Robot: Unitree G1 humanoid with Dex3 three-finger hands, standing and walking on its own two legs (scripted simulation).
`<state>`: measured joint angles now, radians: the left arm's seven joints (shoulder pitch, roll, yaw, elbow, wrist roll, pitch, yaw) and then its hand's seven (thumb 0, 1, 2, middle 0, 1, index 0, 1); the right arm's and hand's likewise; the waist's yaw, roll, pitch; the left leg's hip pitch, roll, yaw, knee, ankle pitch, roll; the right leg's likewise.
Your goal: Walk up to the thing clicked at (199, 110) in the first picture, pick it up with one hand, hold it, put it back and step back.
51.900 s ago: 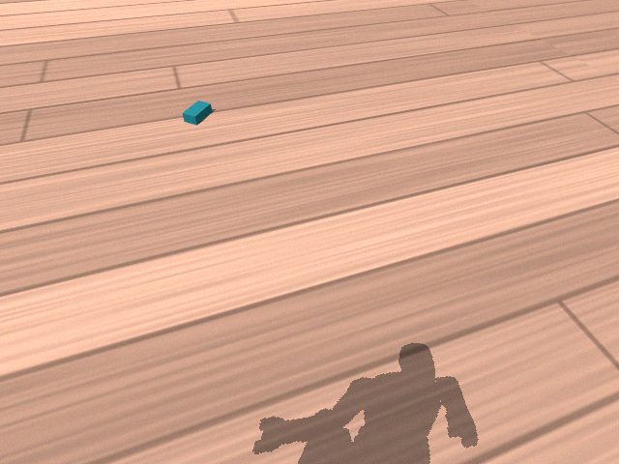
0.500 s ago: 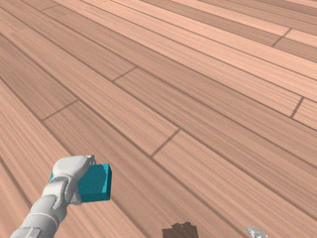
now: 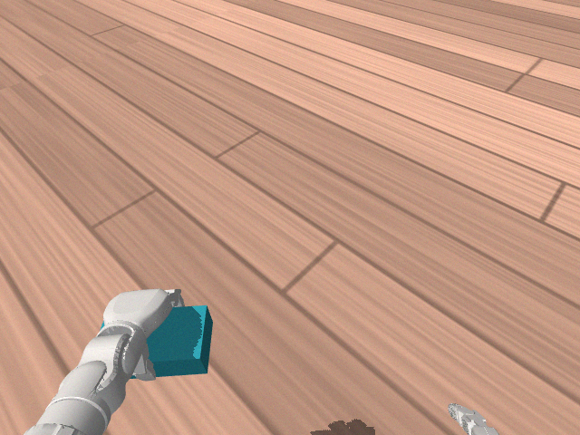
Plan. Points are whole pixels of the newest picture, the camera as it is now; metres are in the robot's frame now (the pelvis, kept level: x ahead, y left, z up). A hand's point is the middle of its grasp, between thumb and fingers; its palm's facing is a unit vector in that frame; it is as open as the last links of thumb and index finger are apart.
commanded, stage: hold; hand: left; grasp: from above
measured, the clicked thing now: (156, 342) +0.30 +0.22 -0.08
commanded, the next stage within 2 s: crouch in 1.08 s
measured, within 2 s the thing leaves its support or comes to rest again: neither
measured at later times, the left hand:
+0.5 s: hand (148, 338) +0.29 +0.22 -0.03, palm faces -0.45 -0.05 -0.89, open 11.5 cm
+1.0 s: hand (143, 329) +0.30 +0.23 -0.03, palm faces -0.45 -0.06 -0.89, open 11.5 cm
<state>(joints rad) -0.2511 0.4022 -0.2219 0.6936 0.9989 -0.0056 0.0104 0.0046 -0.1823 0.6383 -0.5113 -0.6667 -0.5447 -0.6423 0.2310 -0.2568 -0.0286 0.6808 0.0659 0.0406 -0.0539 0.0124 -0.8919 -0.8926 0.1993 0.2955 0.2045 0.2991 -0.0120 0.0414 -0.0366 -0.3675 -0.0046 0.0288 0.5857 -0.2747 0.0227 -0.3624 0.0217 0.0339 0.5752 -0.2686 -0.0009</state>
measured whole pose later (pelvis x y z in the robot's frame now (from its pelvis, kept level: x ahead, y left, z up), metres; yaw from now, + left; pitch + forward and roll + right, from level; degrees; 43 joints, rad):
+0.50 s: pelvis +0.00 +0.00 +0.01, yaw +0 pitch +1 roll +0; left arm -0.23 0.40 -0.23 0.63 0.98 0.00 -0.02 0.00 -0.18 0.63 -0.51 -0.66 -0.54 -0.64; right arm 0.20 -0.26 -0.02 0.68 0.08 0.05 -0.07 0.01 -0.90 -0.89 0.20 0.30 0.20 0.30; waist 0.00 0.05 -0.01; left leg -0.29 -0.01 0.03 0.51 -0.24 0.02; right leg -0.29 0.02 0.04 0.51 -0.23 0.00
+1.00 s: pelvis +0.01 +0.00 +0.01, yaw +0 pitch +2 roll +0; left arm -0.23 0.41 -0.21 0.63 0.99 -0.01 -0.02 0.00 -0.19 0.64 -0.52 -0.66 -0.56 -0.63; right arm 0.20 -0.25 -0.03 0.68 0.08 0.06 -0.06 0.01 -0.90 -0.89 0.20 0.30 0.20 0.30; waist 0.00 0.04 -0.01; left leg -0.27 -0.01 0.03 0.48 -0.25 0.02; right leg -0.26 0.02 0.03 0.47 -0.24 0.00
